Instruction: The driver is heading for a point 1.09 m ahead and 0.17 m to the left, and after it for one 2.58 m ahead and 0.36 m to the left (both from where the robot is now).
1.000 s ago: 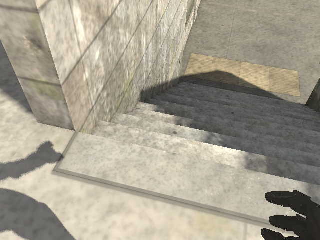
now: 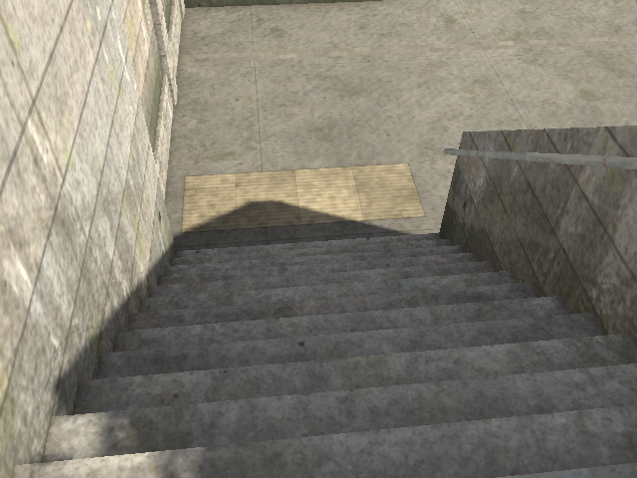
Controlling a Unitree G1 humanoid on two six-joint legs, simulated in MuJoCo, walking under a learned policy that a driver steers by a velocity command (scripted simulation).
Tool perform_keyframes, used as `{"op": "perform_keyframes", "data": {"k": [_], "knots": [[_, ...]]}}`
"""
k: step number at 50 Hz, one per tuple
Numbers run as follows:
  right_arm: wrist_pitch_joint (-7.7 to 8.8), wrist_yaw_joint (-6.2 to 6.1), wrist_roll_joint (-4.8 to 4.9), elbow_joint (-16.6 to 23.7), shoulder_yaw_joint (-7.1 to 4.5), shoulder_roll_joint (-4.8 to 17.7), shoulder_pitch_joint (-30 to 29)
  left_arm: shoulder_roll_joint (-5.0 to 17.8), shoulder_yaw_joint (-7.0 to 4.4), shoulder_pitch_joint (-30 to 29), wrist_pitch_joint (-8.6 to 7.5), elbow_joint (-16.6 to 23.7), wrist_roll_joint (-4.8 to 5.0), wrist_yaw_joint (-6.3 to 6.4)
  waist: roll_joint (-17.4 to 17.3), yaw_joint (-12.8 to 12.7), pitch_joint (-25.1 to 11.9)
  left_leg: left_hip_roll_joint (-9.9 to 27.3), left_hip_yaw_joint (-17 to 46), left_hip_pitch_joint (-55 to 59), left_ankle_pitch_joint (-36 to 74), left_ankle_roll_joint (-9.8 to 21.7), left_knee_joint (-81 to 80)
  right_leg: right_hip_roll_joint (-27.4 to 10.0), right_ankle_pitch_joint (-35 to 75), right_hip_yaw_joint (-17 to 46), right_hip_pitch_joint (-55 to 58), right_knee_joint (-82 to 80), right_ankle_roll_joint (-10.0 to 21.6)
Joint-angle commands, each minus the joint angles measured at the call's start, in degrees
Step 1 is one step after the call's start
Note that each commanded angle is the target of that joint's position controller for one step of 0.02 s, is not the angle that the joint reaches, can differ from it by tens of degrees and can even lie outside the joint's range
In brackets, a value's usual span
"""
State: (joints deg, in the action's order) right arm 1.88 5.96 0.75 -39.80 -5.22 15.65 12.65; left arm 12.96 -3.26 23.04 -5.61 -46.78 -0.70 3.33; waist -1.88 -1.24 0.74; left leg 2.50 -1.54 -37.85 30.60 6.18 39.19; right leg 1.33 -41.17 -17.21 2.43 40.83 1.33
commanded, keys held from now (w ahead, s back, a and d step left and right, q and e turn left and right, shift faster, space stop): w+q+shift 0.36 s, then w+shift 0.04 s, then w+e+shift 0.16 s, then e+shift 0.44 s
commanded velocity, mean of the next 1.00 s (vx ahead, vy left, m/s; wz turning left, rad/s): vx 0.76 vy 0.00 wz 0.15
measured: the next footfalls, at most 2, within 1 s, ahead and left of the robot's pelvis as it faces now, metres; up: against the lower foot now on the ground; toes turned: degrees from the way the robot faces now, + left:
left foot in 0.10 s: +0.22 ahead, +0.06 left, -0.19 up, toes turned +4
right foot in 0.50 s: +0.51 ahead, -0.09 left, -0.38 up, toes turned +34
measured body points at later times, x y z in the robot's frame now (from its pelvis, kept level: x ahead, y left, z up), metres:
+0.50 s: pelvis +0.36 +0.01 -0.27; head +0.34 +0.01 +0.18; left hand +0.46 +0.32 -0.31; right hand +0.58 -0.17 -0.37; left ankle +0.18 +0.06 -0.85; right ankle +0.51 -0.07 -1.00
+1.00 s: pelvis +0.60 +0.14 -0.50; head +0.60 +0.15 -0.05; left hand +0.55 +0.39 -0.64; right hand +0.84 -0.05 -0.57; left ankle +0.67 +0.27 -1.24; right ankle +0.51 -0.08 -0.98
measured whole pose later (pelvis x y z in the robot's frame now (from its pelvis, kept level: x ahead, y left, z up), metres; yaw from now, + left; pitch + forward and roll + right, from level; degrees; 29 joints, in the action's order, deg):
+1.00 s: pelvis +0.60 +0.14 -0.50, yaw +8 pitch +1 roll -3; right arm 3.1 1.9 -0.3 -36.6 -3.1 11.6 8.1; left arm 11.4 -2.5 26.9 1.7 -46.1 2.8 3.0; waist -2.5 -4.8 -3.2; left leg 1.5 8.4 -17.8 0.3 -1.3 18.6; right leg 13.8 -50.6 16.3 -28.1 103.3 -1.5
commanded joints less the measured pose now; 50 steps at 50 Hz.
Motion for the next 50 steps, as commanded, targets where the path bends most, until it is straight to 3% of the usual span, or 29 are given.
{"op": "perform_keyframes", "data": {"k": [1,4,5,6,7,9,10,12,15,17,18,20,23,25,27,28,30,31,32,33,34,35,38,41,42,45,48,49,50], "knots": [[-0.87,-0.21,0.26,3.28,-1.87,3.34,4.40,9.53,-2.46,-4.72,0.89,3.80,1.40,0.84,4.85,3.81,2.52,-3.48,-6.18,16.98,-0.04,-2.39,-1.77,-11.99,53.71,-0.62,-12.95,7.62,-1.42],[-2.38,-2.39,-0.78,-6.85,-4.36,8.47,31.10,9.37,-1.91,-12.94,0.36,4.26,4.44,0.00,3.02,14.10,-1.95,-0.25,-6.28,34.81,-1.08,2.87,-8.89,-13.79,69.64,3.35,-14.13,46.00,-3.88],[-1.62,-2.79,-1.47,-11.42,-3.93,8.48,42.67,7.80,-1.67,-20.69,-0.22,4.19,5.08,-0.58,-9.29,22.29,0.92,4.05,-0.12,46.00,6.85,9.20,-20.63,-5.45,34.73,3.82,-26.94,79.64,-5.53],[-0.36,-2.33,-1.88,-14.76,-2.06,6.93,44.02,0.60,0.17,-26.36,-0.66,7.02,1.90,-0.70,-24.76,22.42,11.05,1.53,-1.54,46.43,13.80,9.30,-17.86,3.39,-11.71,3.77,-46.22,99.73,-3.59],[1.92,-1.40,-2.57,-10.45,0.03,6.69,35.27,-2.16,0.68,-19.75,-1.50,16.01,0.41,-0.64,-35.10,7.34,5.80,-1.53,12.65,53.38,31.53,13.58,0.21,6.91,-13.19,16.60,-62.19,98.98,-5.00],[0.72,-2.38,-1.15,-5.63,-1.63,8.37,20.87,1.00,1.46,-15.84,-2.34,19.31,2.77,-1.77,-3.70,-0.04,-10.19,13.85,44.03,51.29,-12.73,24.86,-12.19,2.63,-0.69,24.39,-67.44,80.14,-3.48],[0.29,-2.58,-0.76,-3.41,-0.70,6.01,14.36,1.78,0.87,-18.09,-0.52,16.59,1.68,-0.64,14.87,-1.12,-7.11,11.11,39.46,37.90,-22.03,18.81,-12.23,-0.99,-0.75,21.26,-61.94,80.63,-3.11],[2.22,-3.45,-1.16,1.84,0.98,4.38,3.96,0.65,1.48,-16.63,-0.05,19.87,1.27,-0.55,17.00,-7.42,-0.81,8.46,39.16,14.97,-17.51,14.87,-3.11,-5.41,17.04,26.97,-60.38,56.33,-4.23],[0.48,-9.24,-0.38,2.68,2.11,0.71,3.86,3.12,0.55,-15.18,0.12,18.34,-1.80,-1.42,6.96,-3.75,-3.07,-6.88,28.85,-9.09,-22.39,11.23,-0.63,-1.11,56.75,21.54,-24.76,29.19,-6.81],[0.65,-10.67,1.12,2.02,0.47,2.15,4.65,4.46,-1.48,-15.38,-1.07,19.54,0.40,-2.56,-2.02,-1.82,-6.27,-8.24,31.61,4.44,-30.16,10.33,9.97,-0.89,65.72,28.68,-30.63,22.98,-5.20],[-0.33,-12.26,3.34,1.06,0.75,0.90,4.94,4.92,-0.80,-19.94,-0.21,22.42,-1.12,-2.36,-0.58,-0.88,-2.07,-10.55,25.91,3.89,-42.61,7.55,13.09,-1.91,70.12,29.76,-30.56,1.78,-4.96],[-1.32,-12.00,2.33,-2.36,0.65,-1.35,11.82,1.20,-0.42,-28.86,0.34,24.67,-0.24,-3.71,-0.65,7.21,-0.68,-11.40,27.39,10.49,-45.42,7.64,12.67,-1.08,70.05,27.63,-26.26,-11.45,-5.22],[-2.61,-10.43,-0.46,0.85,2.27,-0.54,0.09,5.18,-2.01,-11.21,0.80,18.34,-0.11,-5.44,-7.56,-0.83,-3.88,-10.55,27.99,12.15,-27.76,7.27,26.93,-2.46,68.97,22.94,-14.01,-5.21,-2.59],[-1.97,-8.34,0.09,2.75,2.68,0.82,-9.60,8.71,-3.79,16.45,0.28,7.40,0.03,-6.18,-1.50,-14.71,-5.60,-10.57,21.27,9.77,-14.84,2.64,57.49,-8.09,67.09,22.54,3.23,-19.23,2.21],[0.72,-7.72,-0.22,4.97,4.39,-9.44,0.98,3.19,-0.92,22.91,0.00,1.66,1.34,-8.17,37.96,-6.16,0.31,-22.95,16.18,-32.79,-90.44,-2.69,101.58,-11.49,94.53,38.73,21.82,1.71,12.95],[1.50,-7.69,0.94,7.01,5.02,-7.52,1.88,2.65,0.04,19.86,0.71,2.71,1.41,-8.41,32.56,-3.19,1.35,-19.35,15.31,-43.47,-89.99,-2.83,101.87,-13.60,87.13,43.35,21.62,0.38,15.83],[1.98,-7.20,0.58,9.08,4.70,-5.88,-3.18,1.93,0.66,15.36,1.94,1.17,1.18,-8.86,-2.40,3.56,1.83,-6.85,5.95,-37.11,-72.52,-1.62,84.97,-15.04,60.30,52.40,0.13,-9.12,16.58],[2.57,-6.65,4.21,11.07,5.59,-7.06,-2.94,15.22,-2.78,8.07,1.69,1.30,1.02,-7.47,5.31,6.99,5.19,-2.62,11.27,-39.18,-70.97,-4.40,74.41,-25.27,49.33,74.75,-7.73,-15.55,25.53],[1.18,-7.00,4.76,12.14,4.29,-1.05,-12.63,11.00,-1.31,4.64,1.15,3.10,-1.31,-4.88,-2.67,4.46,9.16,1.06,17.09,-38.57,-57.15,-6.83,61.80,-22.37,39.13,73.50,-17.85,-14.37,20.87],[0.29,-7.47,2.38,13.23,3.61,1.56,-14.25,6.31,0.63,-1.73,1.02,5.65,-0.85,-2.15,-6.67,6.04,9.22,1.12,16.35,-24.63,-43.48,-8.82,48.74,-14.43,35.59,64.55,-31.20,-13.12,16.41],[-0.44,-8.01,-1.98,13.06,4.54,-1.16,-11.50,7.61,0.34,-5.69,1.82,6.69,0.54,-0.01,-9.14,7.54,7.62,-0.70,10.87,0.87,-24.81,-8.89,30.59,-4.79,32.60,53.10,-49.11,-12.39,12.35],[-0.09,-7.36,-3.38,9.38,3.75,-2.05,-5.01,9.80,-0.81,-3.03,1.99,5.12,1.65,0.24,-4.10,6.77,3.39,-2.72,8.57,15.93,-13.35,-9.60,32.58,-4.87,40.42,49.91,-53.71,-10.61,11.90],[1.13,-6.53,-1.84,10.42,2.33,-0.77,-8.41,4.69,-0.51,4.86,2.85,3.66,4.95,1.45,3.87,1.35,0.14,-3.57,12.35,-1.94,-9.01,-8.35,20.86,-0.38,37.21,49.10,-24.87,4.58,12.32],[3.71,-4.38,-0.71,14.39,1.72,-1.10,-21.70,2.58,-1.75,12.07,5.33,1.81,3.41,2.56,9.82,-5.54,-1.20,-4.78,16.62,-13.45,-21.67,-7.95,3.30,-0.61,39.16,55.54,-3.88,10.61,12.20],[3.27,-3.46,-1.32,13.96,2.96,-1.92,-22.11,-0.21,-1.35,12.08,7.16,2.19,4.63,4.18,3.42,-8.19,0.26,-3.18,16.53,-2.85,-4.02,-7.95,-21.98,6.43,22.04,46.05,-8.56,13.10,7.72],[1.85,-3.41,0.56,8.95,0.57,-3.32,-4.62,0.70,-0.03,7.37,8.92,1.00,3.64,3.97,10.60,-2.12,0.19,-2.00,13.86,29.06,2.26,-8.98,-26.95,8.21,27.64,46.06,-29.44,21.91,7.52],[0.75,-5.24,-1.23,0.60,-1.09,3.96,19.69,-1.85,0.96,11.06,6.44,0.96,1.77,-1.25,-7.43,5.39,-10.04,12.99,12.55,69.97,41.40,-8.54,-6.94,14.61,-18.03,34.49,-60.00,65.27,-0.45],[0.79,-4.12,-1.75,1.08,-0.32,6.87,17.16,0.45,0.90,14.07,6.07,5.42,4.16,-2.32,-17.58,2.54,-18.98,21.63,19.33,75.53,52.74,0.55,2.82,13.39,-21.46,36.43,-65.91,82.70,-4.13],[0.67,-3.30,-1.65,0.15,0.21,7.29,15.43,2.28,0.70,12.73,6.00,6.78,4.60,-2.49,-17.56,2.21,-20.37,24.73,22.32,71.32,46.63,6.74,1.48,9.76,-17.11,34.93,-68.94,89.99,-6.76]]}}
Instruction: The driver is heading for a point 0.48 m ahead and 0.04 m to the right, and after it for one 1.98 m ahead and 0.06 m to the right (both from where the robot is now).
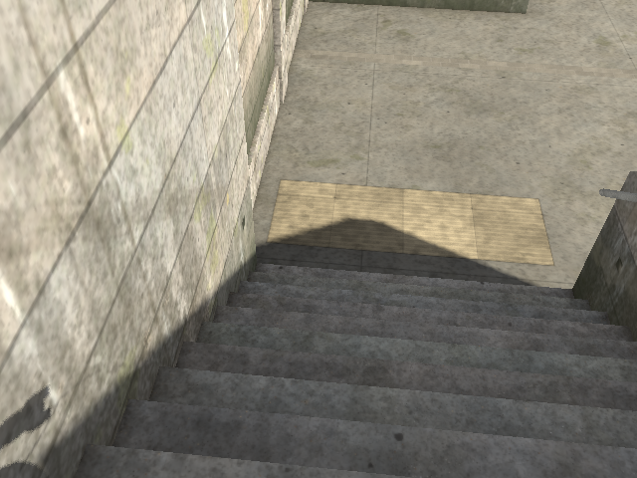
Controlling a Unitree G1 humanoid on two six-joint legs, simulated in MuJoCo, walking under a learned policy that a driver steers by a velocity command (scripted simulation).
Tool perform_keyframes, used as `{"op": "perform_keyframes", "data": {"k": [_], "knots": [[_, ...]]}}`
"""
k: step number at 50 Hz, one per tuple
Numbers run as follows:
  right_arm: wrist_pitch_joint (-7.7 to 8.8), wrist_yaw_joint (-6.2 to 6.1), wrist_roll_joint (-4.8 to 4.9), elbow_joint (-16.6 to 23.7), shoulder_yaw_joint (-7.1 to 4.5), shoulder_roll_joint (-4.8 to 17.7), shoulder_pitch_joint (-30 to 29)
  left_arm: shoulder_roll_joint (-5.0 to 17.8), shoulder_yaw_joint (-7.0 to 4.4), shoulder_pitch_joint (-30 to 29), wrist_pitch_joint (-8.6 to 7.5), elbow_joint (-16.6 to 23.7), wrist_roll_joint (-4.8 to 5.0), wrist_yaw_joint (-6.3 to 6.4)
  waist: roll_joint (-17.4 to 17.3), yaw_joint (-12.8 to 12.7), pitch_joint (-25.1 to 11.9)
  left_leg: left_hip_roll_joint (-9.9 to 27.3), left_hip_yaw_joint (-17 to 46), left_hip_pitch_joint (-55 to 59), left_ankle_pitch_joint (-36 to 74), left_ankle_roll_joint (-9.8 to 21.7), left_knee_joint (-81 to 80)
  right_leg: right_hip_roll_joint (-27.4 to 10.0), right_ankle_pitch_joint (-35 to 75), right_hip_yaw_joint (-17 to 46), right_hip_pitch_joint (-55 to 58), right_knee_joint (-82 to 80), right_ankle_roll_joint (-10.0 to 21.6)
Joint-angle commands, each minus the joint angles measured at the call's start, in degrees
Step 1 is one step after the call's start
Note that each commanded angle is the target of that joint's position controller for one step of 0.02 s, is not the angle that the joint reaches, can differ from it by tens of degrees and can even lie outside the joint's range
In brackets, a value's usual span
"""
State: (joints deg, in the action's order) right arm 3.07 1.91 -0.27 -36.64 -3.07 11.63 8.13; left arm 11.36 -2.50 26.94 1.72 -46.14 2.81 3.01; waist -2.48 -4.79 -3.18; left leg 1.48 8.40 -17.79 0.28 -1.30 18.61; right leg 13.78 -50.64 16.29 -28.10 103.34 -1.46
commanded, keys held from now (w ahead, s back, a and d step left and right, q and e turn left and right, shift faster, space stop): e+shift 0.30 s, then shift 0.06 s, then q+shift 0.46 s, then w+q+shift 0.18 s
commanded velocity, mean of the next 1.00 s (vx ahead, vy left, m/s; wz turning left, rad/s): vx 0.10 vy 0.00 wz -0.07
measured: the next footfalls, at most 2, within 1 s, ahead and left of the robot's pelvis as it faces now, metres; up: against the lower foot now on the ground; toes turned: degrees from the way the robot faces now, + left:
right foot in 0.48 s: -0.04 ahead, -0.14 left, +0.19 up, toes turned -18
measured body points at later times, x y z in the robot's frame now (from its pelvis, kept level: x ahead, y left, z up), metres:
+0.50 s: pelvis -0.01 -0.03 -0.02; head -0.04 -0.05 +0.43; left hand +0.30 +0.01 -0.02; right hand -0.10 -0.31 -0.15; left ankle +0.09 +0.12 -0.75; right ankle -0.08 -0.12 -0.56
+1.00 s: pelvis -0.02 -0.02 +0.05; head +0.00 -0.03 +0.50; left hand +0.07 +0.25 -0.04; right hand +0.24 -0.27 +0.00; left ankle +0.05 +0.16 -0.51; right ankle -0.08 -0.13 -0.56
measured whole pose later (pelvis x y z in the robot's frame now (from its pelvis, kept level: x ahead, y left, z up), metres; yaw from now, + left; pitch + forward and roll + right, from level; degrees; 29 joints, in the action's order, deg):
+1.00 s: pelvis -0.02 -0.02 +0.05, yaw +0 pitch +2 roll +1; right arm -6.2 0.0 4.2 -30.8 -4.6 18.0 1.2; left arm 14.4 -1.9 19.2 -1.8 -35.4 -1.3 3.3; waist -0.2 -4.5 -0.7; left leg 0.9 6.8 -52.9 -1.2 -2.8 87.1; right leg -14.4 -48.7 -11.6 -31.3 79.2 -2.1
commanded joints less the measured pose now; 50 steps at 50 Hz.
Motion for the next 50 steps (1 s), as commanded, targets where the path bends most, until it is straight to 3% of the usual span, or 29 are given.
{"op": "perform_keyframes", "data": {"k": [1,2,3,4,6,9,13,16,19,21,22,23,24,25,26,27,28,29,30,31,33,36,38,40,41,42,45,47,50], "knots": [[-0.85,0.37,-0.34,-3.12,-1.36,11.02,17.04,5.72,-0.74,4.03,-0.74,8.51,0.41,-1.94,-11.31,5.03,-14.31,26.15,11.26,42.02,62.96,16.98,18.59,-5.38,-3.02,-2.36,-38.28,29.74,-4.83],[-1.50,-0.50,-1.06,-3.12,-1.55,14.06,11.74,5.32,-0.44,-4.23,0.54,13.61,0.47,-0.70,-6.61,2.20,-12.81,29.29,16.85,28.91,36.98,21.59,9.15,-8.92,7.40,-7.69,-35.20,30.58,-5.03],[-2.97,-1.45,-2.34,-2.15,-0.69,12.80,6.23,4.17,0.15,-8.26,2.27,14.53,-0.22,1.11,-3.35,1.63,-6.60,27.60,14.13,15.73,23.31,21.48,2.25,-9.62,11.84,-10.77,-33.18,35.91,-5.55],[-4.06,-2.45,-3.24,-1.95,0.24,12.97,3.79,2.72,0.70,-9.45,3.73,15.69,-1.12,1.81,-4.09,0.99,-2.61,25.36,11.40,6.97,17.30,19.40,-0.78,-9.06,15.08,-12.95,-29.99,42.44,-6.11],[-6.03,-3.67,-2.28,-1.23,2.81,10.78,1.44,1.77,1.00,-11.49,5.55,18.01,-1.33,2.50,-2.27,0.94,2.09,19.48,2.43,-0.97,10.72,14.35,-0.71,-8.21,19.28,-13.65,-29.64,44.41,-6.55],[-6.94,-5.50,-1.81,-2.56,4.75,9.38,7.89,0.56,1.78,-16.34,5.95,22.71,-0.33,2.38,-1.41,3.50,2.13,17.60,-2.57,3.37,8.46,12.50,0.87,-7.93,20.85,-13.45,-34.73,45.51,-6.35],[-6.60,-6.41,-2.23,-3.46,3.47,13.55,13.79,0.00,2.96,-23.34,5.69,27.88,-0.18,1.52,-3.55,5.37,1.90,18.36,-5.32,11.40,6.52,12.96,-0.39,-10.65,18.04,-13.26,-39.91,38.58,-6.09],[-6.20,-6.73,-2.01,-3.46,1.94,16.70,14.56,-0.07,3.70,-28.43,4.83,29.82,0.09,0.64,-6.02,6.53,1.01,19.55,-7.13,14.15,8.47,12.93,-1.53,-14.16,14.41,-12.76,-38.47,31.49,-4.93],[-5.78,-6.71,-1.49,-2.41,0.98,19.08,12.10,-1.55,5.44,-32.82,3.17,30.45,0.22,-0.03,-5.56,7.19,-0.94,18.22,-9.60,13.36,10.26,12.19,-1.36,-18.04,11.79,-12.53,-30.45,14.04,-2.21],[-5.68,-4.92,-0.84,-1.17,0.49,20.59,8.05,-1.55,5.88,-28.09,1.69,27.49,0.31,-0.96,-7.87,4.23,-3.94,15.25,-15.06,-0.05,17.25,11.08,-2.81,-16.94,6.17,-18.68,-7.71,1.74,-0.27],[-5.77,-3.96,0.65,-2.41,0.11,20.79,9.42,-2.31,6.23,-23.21,1.47,24.91,-0.25,-1.56,-10.89,2.67,-3.87,14.48,-16.26,-5.08,18.58,10.78,-4.21,-16.09,0.54,-18.98,2.20,-5.79,1.54],[-6.02,-3.08,2.24,-5.02,0.20,18.75,12.59,-2.60,6.30,-16.89,1.46,20.77,-1.37,-2.30,-10.46,1.05,-3.04,12.78,-17.31,-6.53,18.21,9.72,-2.41,-15.48,-1.07,-18.09,8.34,-17.41,3.30],[-6.27,-2.51,2.74,-7.59,0.26,15.19,18.10,-0.07,5.85,-12.69,1.61,16.52,-2.77,-3.15,1.78,2.32,1.62,9.54,-18.30,-4.26,15.41,7.70,3.33,-14.46,15.89,-16.08,6.05,-33.49,5.39],[-5.98,-2.60,1.64,-5.60,-0.33,13.95,19.67,9.95,3.51,-7.91,1.59,13.75,-2.24,-3.44,26.83,3.75,4.42,6.05,-16.44,-12.24,-18.99,4.82,19.89,-22.17,50.51,3.70,1.62,-44.94,10.83],[-4.85,-2.58,3.86,2.60,-2.32,21.64,-5.86,17.11,1.82,-0.43,-0.64,13.28,-5.86,-2.83,35.20,-10.76,13.11,0.86,-4.18,-26.85,-55.75,4.93,27.59,-24.95,42.12,29.56,-10.81,-75.17,18.69],[-2.99,-3.02,7.22,5.63,-3.10,21.56,-15.65,18.98,0.98,-6.24,-4.31,13.71,-8.82,-3.39,22.24,-9.63,19.23,-3.41,11.14,-34.45,-49.66,6.28,33.48,-26.90,36.73,36.49,-13.77,-77.59,22.20],[-2.08,-2.98,5.68,5.51,-1.65,15.07,-14.99,19.35,-0.11,-10.67,-5.61,13.55,-7.08,-2.64,22.12,-6.45,16.81,-7.49,13.15,-38.18,-41.18,7.19,37.69,-25.65,43.19,33.38,-10.35,-71.11,21.82],[-1.72,-2.60,2.15,1.63,-0.82,8.72,-2.87,13.98,0.15,-13.82,-5.21,11.83,-3.43,-2.04,21.67,1.28,8.33,-11.33,16.22,-40.88,-29.62,7.41,44.23,-26.23,56.18,24.94,-0.64,-57.59,17.73],[-2.49,-2.81,0.26,-2.05,-1.12,7.54,8.28,8.81,0.90,-18.87,-2.97,12.33,-2.00,-1.51,22.48,7.79,-0.21,-12.11,13.28,-37.46,-20.37,6.39,51.73,-26.63,56.01,16.11,0.12,-47.83,12.19],[-4.11,-3.38,0.26,-3.59,-1.46,8.02,12.05,4.22,2.20,-22.84,-1.11,14.47,-1.83,-1.92,19.33,10.44,-2.73,-13.27,8.56,-31.83,-12.85,5.31,57.95,-26.02,51.19,9.64,-6.02,-43.91,8.66],[-7.83,-5.18,0.00,-0.29,-1.76,10.15,6.75,1.07,3.97,-25.77,0.63,17.55,-3.95,-1.77,11.39,10.84,-4.29,-14.23,1.91,-29.24,-5.92,1.80,69.22,-27.42,44.76,4.34,-12.27,-45.31,9.35],[-11.00,-6.09,-0.07,5.83,0.33,7.53,-0.72,3.19,4.08,-20.15,0.30,17.25,-4.63,0.85,8.21,8.39,-3.22,-10.99,1.15,-36.84,-2.76,-2.46,73.97,-30.09,43.38,3.69,-5.55,-47.41,11.99],[-11.08,-5.60,0.64,7.55,0.51,7.60,-2.94,5.50,2.98,-14.00,-0.54,16.16,-4.65,2.54,8.10,6.04,-2.63,-8.74,1.86,-41.74,0.20,-3.74,71.47,-30.67,40.56,1.69,1.80,-46.57,10.93],[-10.47,-5.09,1.28,8.24,-0.32,8.83,-5.62,7.27,1.73,-9.61,-1.36,15.50,-4.81,2.92,9.30,3.35,-3.29,-8.04,2.72,-45.50,-2.54,-3.91,73.77,-31.59,44.00,1.07,9.73,-47.16,10.99],[-9.51,-5.15,1.67,8.95,-1.00,9.71,-8.06,8.55,0.98,-8.39,-1.86,15.80,-5.24,2.51,11.41,1.39,-6.26,-6.72,2.69,-47.86,-8.97,-4.01,79.59,-34.42,49.64,3.45,15.26,-48.33,10.87],[-9.02,-4.53,2.62,9.74,-1.25,10.08,-9.61,9.53,0.07,-6.42,-2.18,15.48,-5.31,1.97,10.15,0.51,-6.25,-4.96,4.28,-50.60,-9.32,-3.51,78.33,-35.29,40.29,4.19,18.04,-49.16,10.30],[-9.06,-2.79,4.11,9.83,-2.12,10.44,-11.96,10.61,-1.43,-4.69,-3.27,14.60,-4.73,1.09,6.71,-0.57,0.12,-1.01,3.02,-50.59,-2.54,-2.47,72.43,-36.07,14.98,1.98,12.90,-50.05,7.41],[-8.91,-1.99,4.51,10.28,-2.30,9.65,-11.79,10.87,-1.89,-6.00,-3.89,13.46,-4.15,0.61,7.68,0.00,5.34,0.28,0.83,-49.62,-0.49,-1.74,70.01,-37.03,7.61,-0.29,6.38,-50.57,6.38],[-7.72,-1.17,4.92,11.37,-2.21,8.49,-15.72,11.81,-2.79,-4.90,-4.48,11.44,-3.61,0.22,8.44,-2.23,10.37,1.47,-2.62,-51.25,-1.33,-0.65,66.23,-40.51,1.22,-2.79,3.00,-52.83,5.88]]}}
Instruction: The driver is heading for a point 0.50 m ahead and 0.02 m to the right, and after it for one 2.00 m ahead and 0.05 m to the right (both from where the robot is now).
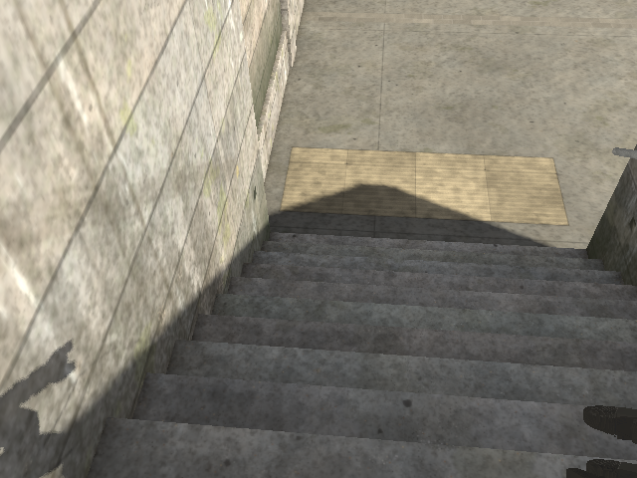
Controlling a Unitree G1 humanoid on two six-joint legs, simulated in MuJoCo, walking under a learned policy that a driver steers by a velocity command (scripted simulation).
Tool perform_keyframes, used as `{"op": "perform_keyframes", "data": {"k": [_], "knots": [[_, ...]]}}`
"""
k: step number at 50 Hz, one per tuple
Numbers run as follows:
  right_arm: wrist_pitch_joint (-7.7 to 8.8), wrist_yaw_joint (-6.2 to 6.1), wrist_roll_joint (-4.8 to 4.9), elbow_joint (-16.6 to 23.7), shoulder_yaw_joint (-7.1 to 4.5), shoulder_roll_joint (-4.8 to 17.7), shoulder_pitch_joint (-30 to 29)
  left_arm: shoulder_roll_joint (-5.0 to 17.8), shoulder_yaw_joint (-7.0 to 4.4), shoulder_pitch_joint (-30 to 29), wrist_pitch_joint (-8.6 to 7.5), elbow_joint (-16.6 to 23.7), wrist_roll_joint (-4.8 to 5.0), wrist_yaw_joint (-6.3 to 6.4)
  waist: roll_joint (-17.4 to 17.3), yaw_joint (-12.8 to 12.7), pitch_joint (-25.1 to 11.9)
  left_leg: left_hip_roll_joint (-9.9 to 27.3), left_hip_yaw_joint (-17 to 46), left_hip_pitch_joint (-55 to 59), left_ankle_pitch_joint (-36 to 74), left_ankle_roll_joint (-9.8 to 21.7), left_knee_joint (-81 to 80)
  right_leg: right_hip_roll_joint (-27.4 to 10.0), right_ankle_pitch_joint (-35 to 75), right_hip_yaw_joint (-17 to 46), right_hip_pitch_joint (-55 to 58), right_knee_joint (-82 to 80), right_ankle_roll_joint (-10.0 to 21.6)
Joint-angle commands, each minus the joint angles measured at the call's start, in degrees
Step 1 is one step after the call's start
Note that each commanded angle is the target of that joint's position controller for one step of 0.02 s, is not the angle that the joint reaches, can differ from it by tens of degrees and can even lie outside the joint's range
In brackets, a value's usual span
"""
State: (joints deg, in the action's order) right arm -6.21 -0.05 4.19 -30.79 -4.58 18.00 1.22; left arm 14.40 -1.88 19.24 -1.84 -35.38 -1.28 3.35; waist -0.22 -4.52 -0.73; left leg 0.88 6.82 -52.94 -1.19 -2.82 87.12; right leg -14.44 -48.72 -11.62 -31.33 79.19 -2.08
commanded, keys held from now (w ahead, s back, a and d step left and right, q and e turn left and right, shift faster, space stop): w+q+shift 0.12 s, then w+e+shift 0.62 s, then e+shift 0.20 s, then q+shift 0.06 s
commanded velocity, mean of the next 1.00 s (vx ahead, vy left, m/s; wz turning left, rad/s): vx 0.78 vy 0.00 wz -0.31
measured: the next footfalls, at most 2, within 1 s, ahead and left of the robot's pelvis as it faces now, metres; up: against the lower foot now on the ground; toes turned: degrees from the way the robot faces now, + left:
left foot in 0.18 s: +0.13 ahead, +0.19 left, -0.19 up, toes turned +10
right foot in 0.70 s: +0.39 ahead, +0.09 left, -0.38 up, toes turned -3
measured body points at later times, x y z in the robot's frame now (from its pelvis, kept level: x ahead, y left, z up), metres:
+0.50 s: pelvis +0.20 +0.15 -0.15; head +0.19 +0.18 +0.30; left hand +0.35 +0.37 -0.26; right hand +0.18 -0.05 -0.29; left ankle +0.09 +0.19 -0.80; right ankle +0.43 -0.04 -0.75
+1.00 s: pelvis +0.50 +0.22 -0.38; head +0.50 +0.22 +0.07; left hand +0.61 +0.45 -0.52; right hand +0.63 -0.07 -0.42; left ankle +0.68 +0.30 -1.11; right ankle +0.36 +0.10 -0.99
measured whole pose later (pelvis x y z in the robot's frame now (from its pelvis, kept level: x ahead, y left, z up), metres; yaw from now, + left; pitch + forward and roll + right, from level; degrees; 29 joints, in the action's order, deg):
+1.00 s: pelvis +0.50 +0.22 -0.38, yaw -25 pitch -1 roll -5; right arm 2.7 0.2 -0.2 -30.3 -2.2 11.2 3.8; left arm 9.0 -3.3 24.2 0.6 -47.6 3.0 7.1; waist -5.4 -2.2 -0.2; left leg 2.3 14.2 -23.8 31.1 -4.3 27.2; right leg 15.5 -48.6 14.3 -22.2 75.5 1.3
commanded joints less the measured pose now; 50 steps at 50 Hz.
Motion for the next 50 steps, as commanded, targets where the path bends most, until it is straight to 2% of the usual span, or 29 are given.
{"op": "perform_keyframes", "data": {"k": [1,5,7,8,9,10,11,12,13,14,16,18,21,25,31,33,34,35,36,37,38,39,41,42,43,45,47,48,50], "knots": [[1.71,2.47,1.01,5.89,0.04,2.07,-8.48,7.78,-2.79,-0.07,-0.74,1.99,0.32,0.73,2.54,-1.43,10.24,2.11,-0.34,-7.94,12.41,0.13,-21.16,-10.43,-6.86,18.35,0.00,-26.89,4.69],[2.65,2.70,3.67,-2.24,-3.33,3.97,9.30,12.89,-4.66,-6.64,0.67,0.34,2.31,-1.49,13.21,7.82,-0.41,-0.08,-14.63,33.75,6.27,2.56,-33.44,-11.49,5.36,3.68,-6.59,-23.91,1.77],[3.29,1.62,1.50,-9.26,-6.26,8.79,20.97,9.36,-4.52,-3.32,0.67,-3.41,2.66,-2.02,9.28,11.24,-6.07,-1.88,-15.26,51.36,12.17,6.57,-49.42,-6.06,32.80,-3.09,-0.58,-2.92,-1.09],[3.78,1.84,-1.00,-12.92,-6.41,8.99,30.33,9.79,-5.12,-4.65,0.06,-6.01,2.70,-1.08,4.55,17.53,-4.58,-0.62,-10.06,59.87,9.25,10.54,-57.59,-1.94,30.14,-1.79,-4.91,19.71,-1.45],[5.47,3.16,-3.69,-16.04,-4.76,8.13,35.18,5.47,-4.25,-11.47,-0.53,-4.65,1.78,0.01,-8.91,21.82,4.41,3.38,-0.98,60.27,10.42,15.35,-61.17,5.76,-1.02,1.24,-20.47,51.19,-0.85],[7.64,4.85,-5.69,-15.72,-1.67,9.51,31.48,-0.40,-2.71,-8.81,-2.22,0.36,0.55,0.61,-17.56,13.89,6.02,3.06,-0.91,59.32,39.71,11.42,-43.43,11.95,-3.02,12.94,-35.93,59.11,1.96],[7.08,5.59,-4.88,-15.66,-1.35,8.62,30.08,0.13,-2.84,-1.32,-2.66,0.87,2.94,0.65,-15.49,8.57,-3.63,6.62,3.48,58.54,33.14,11.53,-41.41,14.47,3.63,21.33,-37.85,52.62,3.05],[7.33,6.14,-4.20,-17.49,-1.15,5.21,30.00,1.15,-3.39,-1.66,-2.82,1.27,6.94,0.76,-5.39,7.49,-9.77,14.01,11.14,53.35,-2.12,10.89,-47.06,13.18,21.13,25.59,-40.72,39.37,5.67],[7.48,5.85,-2.07,-16.75,-0.26,2.82,23.59,-0.57,-2.22,-4.44,-2.27,2.43,7.69,1.22,-6.20,4.26,-6.72,18.06,22.21,46.41,-30.16,10.98,-53.42,10.20,29.97,25.43,-45.08,33.74,6.66],[8.20,5.34,-2.23,-14.91,1.65,-1.96,18.23,-0.52,-1.81,-6.79,-1.85,2.61,7.34,0.94,-4.87,3.70,-1.13,19.27,26.57,41.30,-37.47,8.63,-54.93,10.20,37.77,28.82,-48.71,29.79,6.80],[9.00,2.38,-7.09,-12.68,3.74,-5.16,13.30,0.83,-2.01,-4.04,0.65,2.05,4.69,0.28,-2.44,0.78,1.03,18.77,22.44,28.82,-31.71,8.13,-53.88,11.87,49.61,30.41,-40.62,14.07,3.11],[9.81,0.06,-7.84,-14.16,3.22,-1.29,15.64,0.75,-1.94,-0.33,1.10,0.91,3.24,-0.36,-3.04,-0.54,-1.82,16.25,19.37,28.45,-22.28,7.31,-52.71,11.53,54.84,30.36,-35.37,10.88,1.77],[10.99,-2.59,-6.21,-15.63,3.51,-2.51,19.36,4.03,-3.06,-5.25,0.55,2.11,4.33,-2.79,-4.50,0.72,4.66,10.85,7.14,26.84,-21.78,3.34,-49.24,13.22,73.70,28.79,-30.68,-8.41,2.56],[11.29,-4.74,-4.32,-19.20,3.34,-3.00,28.50,-2.39,-1.50,-13.51,0.57,4.38,2.36,-5.75,-3.65,5.46,9.15,8.60,-2.74,28.46,-6.44,2.59,-41.45,16.74,84.91,22.52,-22.13,-24.45,3.55],[10.86,-3.75,-5.11,-17.46,0.79,-0.42,21.08,3.10,-3.80,-4.56,1.84,0.81,1.71,-7.77,-6.98,1.89,5.50,11.70,-4.28,36.95,9.26,0.98,-24.22,16.80,75.39,13.21,-15.44,-16.72,7.19],[10.89,-3.44,-4.74,-12.02,0.62,-0.22,8.26,8.33,-5.49,15.31,2.55,-7.29,-0.18,-6.94,1.31,-7.31,0.79,6.59,-15.91,21.75,28.64,-4.86,-4.68,23.12,68.83,-3.69,18.66,-24.33,8.60],[10.62,-3.61,-3.33,-8.77,-0.45,2.99,4.09,6.14,-5.17,28.82,2.81,-10.91,-0.44,-6.05,4.35,-14.25,1.13,1.05,-19.29,14.74,31.56,-8.91,18.28,19.37,60.81,-1.93,33.86,-50.46,15.10],[10.25,-4.23,-3.74,-7.67,-0.19,0.98,0.41,1.54,-4.86,34.82,2.23,-15.43,2.88,-5.04,22.69,-19.57,5.76,-4.32,-18.98,-1.24,-21.97,-5.61,51.12,15.34,71.67,5.73,46.29,-64.30,20.14],[10.62,-4.54,-6.24,-0.02,1.27,-6.53,-3.71,-1.29,-2.20,30.09,0.74,-15.73,2.24,-4.77,27.31,-11.02,10.32,-7.03,-10.39,-19.23,-49.15,-3.79,56.15,13.73,83.22,20.73,48.24,-47.69,21.33],[11.99,-3.77,-7.25,5.94,3.41,-10.64,3.33,-1.16,-0.67,23.65,-0.63,-11.25,1.40,-5.44,20.44,-0.37,0.39,-6.64,0.73,-21.37,-50.72,-4.05,45.16,10.35,95.35,36.50,50.34,-38.88,27.98],[13.15,-1.81,-6.44,3.17,3.38,-8.28,10.44,0.29,-1.65,17.51,-0.54,-10.46,1.32,-4.94,-1.26,4.20,-6.70,-2.34,4.09,-21.33,-42.35,-1.21,34.72,4.82,77.67,43.28,49.75,-39.78,29.61],[13.04,-0.53,-5.53,-0.30,2.29,-6.33,15.70,2.60,-2.44,9.23,-0.60,-7.98,2.27,-4.94,-13.13,10.42,-6.12,0.51,2.90,-15.86,-29.87,2.20,18.70,6.39,64.43,42.16,37.16,-40.82,25.55],[11.97,-1.71,-1.92,4.14,1.57,-1.96,7.54,8.85,-4.04,-9.80,-1.10,0.04,1.97,-0.47,-9.97,14.34,3.73,5.43,8.54,0.40,-8.84,-2.94,-19.09,0.66,48.67,57.67,-1.77,-48.34,24.89],[11.26,-2.59,-3.89,1.71,0.62,-0.83,6.11,5.96,-3.43,-8.78,-0.57,-1.22,1.18,1.47,-15.31,12.28,1.61,0.94,3.00,23.15,3.55,-4.34,-22.65,9.84,53.15,49.86,-14.61,-42.78,22.28],[11.47,-1.46,-4.86,-2.01,-0.01,-1.67,14.08,6.07,-3.57,-5.06,-0.45,-4.38,1.25,1.73,-9.43,13.75,-3.27,-4.10,-1.45,37.95,18.25,-3.02,-20.31,17.00,53.56,43.39,-19.89,-36.10,20.78],[10.28,-1.30,-4.66,0.58,0.35,0.32,8.96,2.03,-3.51,-4.56,-1.38,-4.35,7.28,4.04,-4.84,9.03,0.73,-0.54,5.36,31.18,33.62,-2.26,-50.26,22.70,29.80,34.24,-9.71,-26.08,14.33],[7.96,-1.19,-3.85,4.11,1.63,-6.04,2.41,0.97,-3.20,2.67,1.14,-8.19,5.67,5.27,0.87,3.52,-0.80,-2.41,4.53,39.42,34.58,-2.85,-64.81,26.89,24.83,34.53,-2.45,-21.33,12.02],[7.40,-0.32,-3.97,2.12,0.11,-3.43,11.01,3.07,-3.16,-3.48,2.06,-7.45,3.74,5.16,8.48,9.65,-4.70,-3.25,0.47,49.13,36.84,-2.69,-57.97,26.06,35.35,35.07,-4.37,-15.25,11.42],[7.33,1.60,-4.63,-9.96,-1.78,-0.20,37.05,-1.28,-1.23,-5.60,2.79,-9.36,3.75,3.19,9.27,19.73,-5.98,4.10,-0.54,61.96,40.29,-0.21,-68.17,27.08,39.50,29.73,-3.60,2.43,6.92]]}}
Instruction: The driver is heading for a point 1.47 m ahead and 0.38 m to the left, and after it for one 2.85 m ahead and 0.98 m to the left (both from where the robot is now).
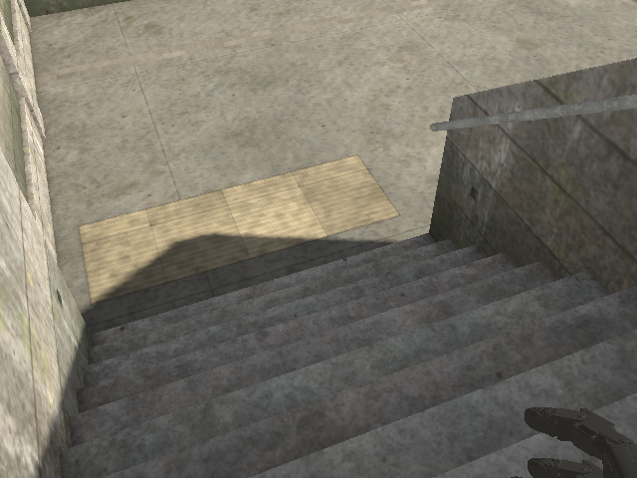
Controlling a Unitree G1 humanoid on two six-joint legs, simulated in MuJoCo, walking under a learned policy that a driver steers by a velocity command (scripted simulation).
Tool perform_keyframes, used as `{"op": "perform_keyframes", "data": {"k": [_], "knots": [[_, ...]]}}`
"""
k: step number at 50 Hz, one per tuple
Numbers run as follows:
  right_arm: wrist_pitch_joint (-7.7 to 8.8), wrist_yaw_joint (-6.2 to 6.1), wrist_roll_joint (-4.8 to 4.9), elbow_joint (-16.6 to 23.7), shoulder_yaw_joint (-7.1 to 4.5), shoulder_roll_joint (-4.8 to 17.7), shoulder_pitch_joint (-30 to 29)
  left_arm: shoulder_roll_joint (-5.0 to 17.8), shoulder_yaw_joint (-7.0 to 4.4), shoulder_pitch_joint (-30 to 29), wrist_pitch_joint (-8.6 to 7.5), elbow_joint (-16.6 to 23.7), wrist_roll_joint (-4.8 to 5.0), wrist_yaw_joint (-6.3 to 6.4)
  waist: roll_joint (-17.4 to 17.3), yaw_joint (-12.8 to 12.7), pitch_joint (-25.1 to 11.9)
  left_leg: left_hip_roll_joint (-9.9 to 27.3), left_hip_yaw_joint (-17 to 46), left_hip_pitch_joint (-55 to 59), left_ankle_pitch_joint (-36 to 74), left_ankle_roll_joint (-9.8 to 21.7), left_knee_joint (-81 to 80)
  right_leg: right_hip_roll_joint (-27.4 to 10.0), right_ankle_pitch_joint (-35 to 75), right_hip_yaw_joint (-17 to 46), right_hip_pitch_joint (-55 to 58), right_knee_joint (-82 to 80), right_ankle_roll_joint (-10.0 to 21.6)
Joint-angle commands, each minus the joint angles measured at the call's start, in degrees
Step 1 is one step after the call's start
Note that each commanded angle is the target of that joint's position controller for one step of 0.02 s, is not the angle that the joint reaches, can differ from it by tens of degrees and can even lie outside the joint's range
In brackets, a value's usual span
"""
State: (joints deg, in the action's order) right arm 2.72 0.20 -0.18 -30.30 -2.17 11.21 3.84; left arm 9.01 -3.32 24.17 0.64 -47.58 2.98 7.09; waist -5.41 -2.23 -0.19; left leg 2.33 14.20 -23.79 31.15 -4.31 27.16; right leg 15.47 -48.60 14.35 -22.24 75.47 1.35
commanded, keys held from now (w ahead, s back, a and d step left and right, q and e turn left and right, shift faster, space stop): q+shift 0.60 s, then shift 0.10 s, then e+shift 0.30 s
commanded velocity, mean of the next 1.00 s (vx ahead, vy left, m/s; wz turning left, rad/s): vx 0.08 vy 0.00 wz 0.30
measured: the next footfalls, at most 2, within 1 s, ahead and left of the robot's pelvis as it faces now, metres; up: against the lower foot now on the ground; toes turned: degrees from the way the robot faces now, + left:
left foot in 0.02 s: +0.12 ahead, +0.15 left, -0.19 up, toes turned -8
right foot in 0.42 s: +0.20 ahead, -0.05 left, -0.19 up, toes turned +21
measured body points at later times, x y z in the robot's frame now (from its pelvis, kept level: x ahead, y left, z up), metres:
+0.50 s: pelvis +0.09 +0.04 -0.07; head +0.08 +0.04 +0.38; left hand +0.28 +0.28 -0.13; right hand +0.25 -0.19 -0.18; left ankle +0.07 +0.16 -0.76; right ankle +0.16 -0.06 -0.80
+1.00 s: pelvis +0.07 +0.08 -0.08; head +0.06 +0.10 +0.37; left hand +0.05 +0.36 -0.21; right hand +0.20 -0.13 -0.21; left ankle +0.06 +0.17 -0.80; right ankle +0.16 -0.04 -0.66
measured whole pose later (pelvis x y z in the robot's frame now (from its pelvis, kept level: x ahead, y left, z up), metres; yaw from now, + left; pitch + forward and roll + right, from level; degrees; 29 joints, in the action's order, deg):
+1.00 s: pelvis +0.07 +0.08 -0.08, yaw +22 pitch -2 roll -1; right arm -3.9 -1.3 -1.6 -45.9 -0.6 10.7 21.2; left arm 13.8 -2.9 17.0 5.0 -41.1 2.2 4.2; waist 1.5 -0.7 0.2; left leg 1.6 -6.4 -17.9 -18.5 3.4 37.9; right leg 5.3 -25.1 7.4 -42.5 85.4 -2.9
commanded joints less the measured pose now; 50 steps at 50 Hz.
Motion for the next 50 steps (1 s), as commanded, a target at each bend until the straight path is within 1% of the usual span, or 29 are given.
{"op": "perform_keyframes", "data": {"k": [1,2,3,5,6,7,9,12,13,16,18,19,21,22,23,24,26,30,33,37,39,40,41,42,43,44,45,48,50], "knots": [[-1.43,1.89,-1.35,-16.24,-4.26,7.84,45.75,1.33,0.55,-8.83,-0.58,1.30,-1.07,-2.09,3.66,21.03,-4.65,7.90,-4.79,40.76,12.26,3.48,-7.52,3.20,10.87,0.11,-22.02,32.44,-0.57],[-0.95,2.79,-1.29,-18.89,-0.72,3.75,36.85,-4.95,1.38,6.48,-0.78,1.26,-0.75,-3.59,-19.29,5.06,-3.99,9.22,6.21,45.47,33.34,7.63,10.21,4.87,-5.83,6.55,-38.98,49.70,-2.15],[-0.76,3.16,-0.58,-19.14,0.31,3.66,29.97,-4.74,2.46,11.71,-1.14,2.12,-0.31,-4.15,-26.55,-2.35,-5.59,15.16,14.67,43.75,35.02,13.37,8.52,-1.71,-5.37,4.78,-43.45,50.04,-3.45],[-1.41,3.39,-0.20,-20.37,0.96,0.11,28.89,-0.28,1.80,-2.13,-0.58,4.18,-1.14,-2.50,-0.68,0.15,1.02,13.98,14.79,29.38,20.33,17.82,2.11,-7.70,2.51,-4.44,-43.82,47.61,-3.79],[-1.52,2.67,-2.37,-18.75,-0.19,6.88,20.57,-0.15,2.62,-9.65,-0.10,8.63,0.62,-2.02,2.45,-3.71,2.47,19.53,28.48,16.77,4.24,24.25,-4.32,-14.48,12.48,-4.43,-39.46,38.03,-3.34],[-1.98,1.30,-2.88,-16.34,-0.25,8.27,15.00,2.00,2.72,-19.46,0.52,12.35,0.42,-1.30,6.46,-2.15,5.32,19.49,31.22,7.05,-5.84,24.90,-7.73,-16.30,15.16,-5.74,-37.11,37.25,-3.69],[-3.09,-1.16,-2.06,-12.49,0.72,6.56,13.54,6.34,1.34,-26.23,1.13,15.07,-1.05,-0.61,10.59,0.18,5.51,8.70,24.73,1.01,-28.09,19.81,-3.54,-15.80,29.26,-5.94,-35.67,24.11,-3.19],[-5.08,-4.73,0.55,-10.11,1.20,3.05,17.83,-1.09,3.97,-27.91,1.96,18.61,-4.03,-2.68,3.77,2.09,1.08,0.28,19.04,3.52,-37.93,16.85,-1.30,-14.70,48.79,-7.30,-28.00,-2.49,-5.30],[-6.17,-5.17,0.78,-9.64,0.71,2.32,20.08,-2.20,4.40,-30.58,1.54,19.67,-3.43,-3.94,1.69,4.03,-0.05,-1.27,17.15,1.09,-40.24,15.73,-3.58,-12.77,49.65,-9.69,-19.43,-12.57,-5.99],[-6.99,-4.07,0.00,-6.01,-1.12,6.08,17.13,0.94,2.95,-31.06,0.71,20.69,-1.45,-5.87,-7.28,3.84,-3.20,-0.90,19.08,-3.08,-45.40,15.27,-6.82,-9.84,49.90,-9.26,-1.61,-15.90,-5.86],[-6.94,-3.66,0.98,-2.44,-1.42,6.35,12.07,2.97,2.28,-30.31,0.47,20.50,-3.66,-6.17,-7.33,2.68,-2.86,-2.07,18.36,-2.57,-33.64,15.05,-2.58,-10.03,50.77,-11.12,2.34,-19.49,-4.77],[-7.51,-3.00,2.25,-2.97,-1.48,5.80,18.00,1.59,2.65,-31.70,1.16,21.63,-3.07,-5.67,-7.19,4.49,0.20,-3.29,19.80,9.22,-37.00,15.12,-4.16,-9.66,30.64,-9.23,-3.77,-41.10,-3.44],[-7.17,-2.88,1.66,-3.47,-1.10,4.34,19.79,3.15,1.58,-26.18,0.56,18.68,-3.89,-5.95,-6.91,3.17,-2.57,-4.23,23.86,9.17,-41.90,13.75,1.77,-13.09,37.71,-7.35,10.61,-51.33,-1.35],[-7.10,-2.75,1.25,-1.46,-1.03,3.28,18.89,6.55,0.59,-19.00,0.52,16.79,-4.74,-6.18,1.41,2.18,-10.26,-6.62,21.70,0.69,-52.43,12.55,11.85,-22.04,53.33,-0.95,26.67,-48.40,3.08],[-6.94,-2.22,2.16,1.09,-0.48,-0.27,20.58,11.27,-0.79,-12.35,1.58,13.76,-5.86,-6.69,20.66,2.63,-15.23,-14.32,12.74,-17.25,-72.66,8.66,27.01,-37.53,72.96,12.63,39.73,-46.45,13.28],[-6.23,-1.80,3.50,2.31,-1.91,5.14,15.83,9.69,-0.56,-6.94,1.09,11.48,-4.98,-6.88,21.93,-0.95,-12.91,-15.24,9.27,-28.28,-79.53,4.34,42.61,-43.10,64.98,23.78,38.52,-53.96,20.81],[-7.19,-1.78,2.39,2.69,-3.49,9.45,11.15,6.05,0.65,-11.06,0.62,10.20,-2.44,-7.02,16.34,2.19,-1.95,-11.67,0.82,-35.71,-71.00,-0.69,63.93,-39.03,57.92,12.96,27.65,-56.19,18.89],[-10.81,-1.99,2.03,3.18,-1.74,5.90,10.52,7.23,2.27,-20.49,2.22,10.68,-4.33,-4.99,9.91,7.64,0.29,-10.70,-9.80,-26.69,-50.74,-2.50,81.39,-29.38,57.67,-8.43,4.64,-50.83,11.61],[-11.11,-1.73,2.04,5.11,1.31,1.65,6.54,8.74,3.53,-16.88,2.99,10.56,-4.04,-3.56,10.15,5.98,-0.96,-7.58,-13.07,-23.65,-40.34,-2.50,63.71,-27.34,47.64,-11.05,2.39,-48.99,10.35],[-8.71,-0.90,0.46,-0.07,0.90,5.89,9.39,15.70,1.90,-16.93,1.22,11.85,-4.85,-4.77,13.90,5.33,-6.16,-6.42,-18.66,13.47,-30.03,-0.40,47.75,-29.83,45.65,-11.89,-14.30,-50.40,11.39],[-7.90,-0.03,0.94,-0.98,1.81,2.23,15.33,12.70,2.47,-16.62,1.43,9.49,-0.83,-4.75,19.92,8.99,1.26,-3.18,-15.79,14.06,-51.48,5.61,10.58,-26.43,34.48,-11.66,-9.75,-51.34,8.09],[-7.42,-0.28,1.22,-5.29,1.93,1.52,14.99,8.58,3.33,-6.30,1.39,6.16,-0.82,-4.76,13.37,5.86,2.72,-4.83,-19.34,21.74,-51.56,4.93,2.97,-26.16,27.34,-8.73,-9.31,-51.19,7.39],[-7.53,-0.54,1.15,-7.42,1.24,3.04,18.30,7.34,3.83,-2.01,1.20,4.29,-0.82,-5.19,9.83,6.72,2.88,-2.77,-17.01,27.87,-51.80,5.70,-3.20,-24.64,20.31,-6.37,-9.72,-46.05,5.70],[-7.16,-0.55,0.15,-7.17,0.51,9.70,20.82,5.76,3.96,1.15,0.72,4.37,-2.63,-6.82,-3.04,4.79,-0.08,10.64,-2.32,33.69,-23.33,9.48,6.66,-20.44,6.87,-5.74,-18.50,-29.09,0.35],[-6.89,0.28,-1.63,-10.54,-1.70,13.41,23.35,9.04,2.22,-2.26,-1.35,8.72,0.12,-6.58,-9.55,4.20,-1.51,18.52,15.26,24.32,-35.69,19.80,-2.50,-16.42,9.19,0.43,-23.14,-27.42,-0.84],[-5.73,0.67,-3.21,-10.98,-2.61,14.39,20.89,14.36,0.55,-12.51,-2.03,11.07,1.50,-5.87,-5.53,6.63,4.63,19.13,20.66,19.30,-54.32,23.65,-10.60,-15.83,11.50,-1.87,-28.09,-23.67,-1.31],[-4.18,-0.11,-4.07,-11.33,-3.70,17.66,19.78,14.23,-0.79,-15.25,-1.61,10.80,0.95,-4.73,-2.49,6.54,3.63,21.04,21.49,14.51,-61.71,25.76,-12.42,-13.03,16.43,-3.65,-29.08,-4.43,-3.39],[-4.83,-2.18,-1.43,-10.54,-1.23,9.26,10.85,11.49,-1.69,-14.30,3.12,13.84,-0.97,-1.89,-2.71,1.83,8.02,20.73,8.92,9.24,-62.29,19.52,-13.86,-12.08,21.38,-2.90,-38.14,16.49,-4.79],[-6.26,-3.03,-0.80,-9.65,0.36,4.71,9.33,10.64,-2.03,-11.48,6.16,13.33,-1.30,-1.97,-2.49,0.94,3.02,15.95,-3.13,6.56,-54.60,14.67,-8.41,-10.05,30.17,-5.88,-34.36,25.35,-4.68]]}}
